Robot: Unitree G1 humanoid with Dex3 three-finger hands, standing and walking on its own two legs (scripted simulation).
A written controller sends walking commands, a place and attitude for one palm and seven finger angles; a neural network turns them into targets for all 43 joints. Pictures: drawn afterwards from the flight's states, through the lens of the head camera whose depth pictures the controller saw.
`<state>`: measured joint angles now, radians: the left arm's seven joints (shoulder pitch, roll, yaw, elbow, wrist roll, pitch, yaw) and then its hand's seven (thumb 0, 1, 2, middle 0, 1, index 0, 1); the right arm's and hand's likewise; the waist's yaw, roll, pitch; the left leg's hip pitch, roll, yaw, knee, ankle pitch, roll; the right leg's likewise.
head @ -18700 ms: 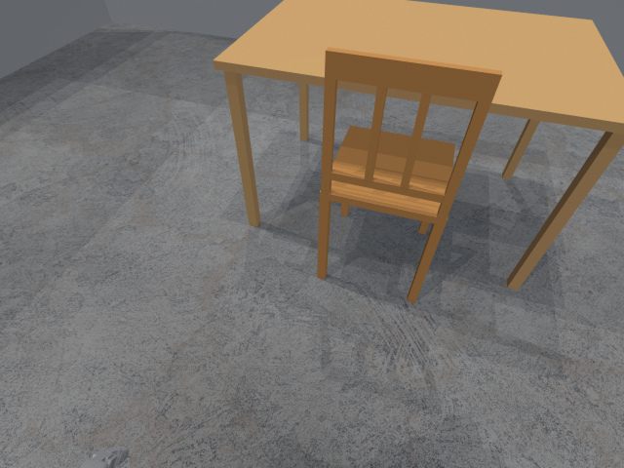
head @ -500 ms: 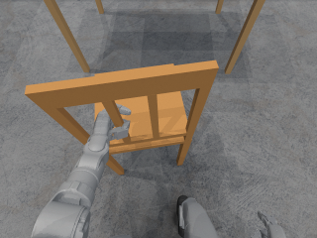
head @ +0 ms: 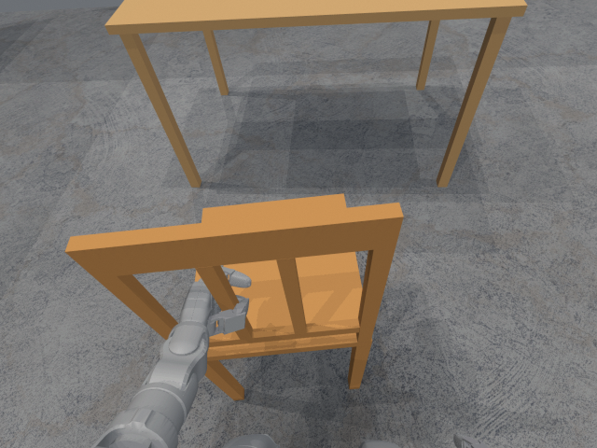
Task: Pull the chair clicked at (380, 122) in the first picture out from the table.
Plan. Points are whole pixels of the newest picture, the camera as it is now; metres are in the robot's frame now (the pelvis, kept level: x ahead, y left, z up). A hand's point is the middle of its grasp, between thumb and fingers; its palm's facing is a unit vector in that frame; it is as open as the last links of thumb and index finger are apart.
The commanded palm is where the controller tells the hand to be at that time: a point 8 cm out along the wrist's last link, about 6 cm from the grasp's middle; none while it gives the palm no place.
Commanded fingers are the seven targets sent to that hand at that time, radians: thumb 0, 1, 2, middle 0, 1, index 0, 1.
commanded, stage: stop walking, hand still on the chair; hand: left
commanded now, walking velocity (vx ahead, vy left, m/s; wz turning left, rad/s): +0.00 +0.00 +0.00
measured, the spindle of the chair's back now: (229, 304) +0.33 +0.14 -0.07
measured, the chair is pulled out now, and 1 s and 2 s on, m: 0.68 0.69 0.69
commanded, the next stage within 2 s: open the thumb and straighten the fingers in 0.54 s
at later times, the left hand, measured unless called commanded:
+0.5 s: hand (236, 319) +0.30 +0.12 -0.05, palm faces -0.08 -0.98 -0.16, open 5.8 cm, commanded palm +0.28 +0.17 -0.05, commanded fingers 0.00 0.90 0.90 -0.50 -1.45 -0.50 -1.45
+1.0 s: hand (223, 312) +0.31 +0.14 -0.06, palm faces -0.06 -0.99 -0.16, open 11.4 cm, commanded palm +0.29 +0.18 -0.04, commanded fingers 0.00 -0.55 0.20 -0.28 -0.80 -0.28 -0.80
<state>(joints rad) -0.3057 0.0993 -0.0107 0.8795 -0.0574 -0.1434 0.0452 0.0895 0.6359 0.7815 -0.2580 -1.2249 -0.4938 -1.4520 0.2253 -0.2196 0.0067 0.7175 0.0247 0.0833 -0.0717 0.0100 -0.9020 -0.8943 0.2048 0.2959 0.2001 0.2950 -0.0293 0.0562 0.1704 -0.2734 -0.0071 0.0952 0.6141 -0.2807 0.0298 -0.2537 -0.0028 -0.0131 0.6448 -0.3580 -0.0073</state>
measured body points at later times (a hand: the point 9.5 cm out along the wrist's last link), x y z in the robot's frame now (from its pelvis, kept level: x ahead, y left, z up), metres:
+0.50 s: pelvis +0.03 +0.01 +0.02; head +0.05 -0.01 +0.47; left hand +0.30 +0.17 -0.04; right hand +0.14 -0.23 -0.11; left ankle +0.03 +0.11 -0.72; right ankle +0.01 -0.09 -0.72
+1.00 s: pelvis +0.02 +0.01 +0.00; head +0.07 +0.00 +0.44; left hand +0.31 +0.19 -0.05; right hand +0.13 -0.26 -0.12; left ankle +0.03 +0.11 -0.72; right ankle +0.02 -0.09 -0.72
